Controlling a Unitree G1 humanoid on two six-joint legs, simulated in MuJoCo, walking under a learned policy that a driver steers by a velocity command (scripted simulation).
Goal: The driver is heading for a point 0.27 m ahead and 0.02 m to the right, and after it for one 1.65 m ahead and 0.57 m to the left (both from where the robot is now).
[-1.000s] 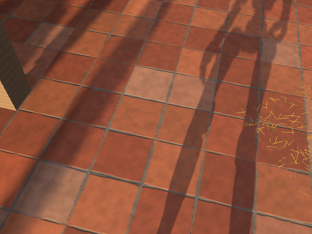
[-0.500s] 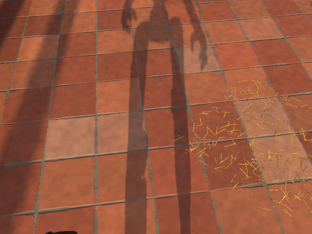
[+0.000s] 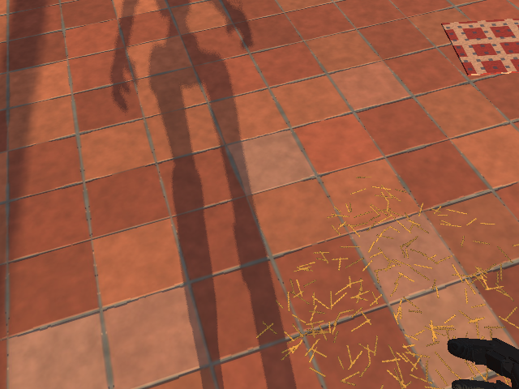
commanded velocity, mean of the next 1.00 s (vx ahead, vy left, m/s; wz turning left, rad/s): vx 0.14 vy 0.00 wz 0.27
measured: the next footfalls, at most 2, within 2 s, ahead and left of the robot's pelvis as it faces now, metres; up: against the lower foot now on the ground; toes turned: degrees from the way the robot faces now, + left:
left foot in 0.02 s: +0.17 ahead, +0.12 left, +0.00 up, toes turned -3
right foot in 0.42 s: +0.26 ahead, -0.11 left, +0.00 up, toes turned +6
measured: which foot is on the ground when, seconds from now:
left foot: up 0.00-0.00, down 0.02-0.42, up 0.44-0.78, down 0.80-1.00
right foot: down 0.00-0.02, up 0.04-0.40, down 0.42-0.80, up 0.82-1.00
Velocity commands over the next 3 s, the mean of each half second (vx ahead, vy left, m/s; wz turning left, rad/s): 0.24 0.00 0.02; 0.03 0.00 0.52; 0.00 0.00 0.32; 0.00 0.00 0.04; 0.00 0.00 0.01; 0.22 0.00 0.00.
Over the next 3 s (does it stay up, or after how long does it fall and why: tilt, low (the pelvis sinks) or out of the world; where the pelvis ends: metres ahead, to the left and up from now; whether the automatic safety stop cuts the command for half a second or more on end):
stays up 0.25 0.09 0.01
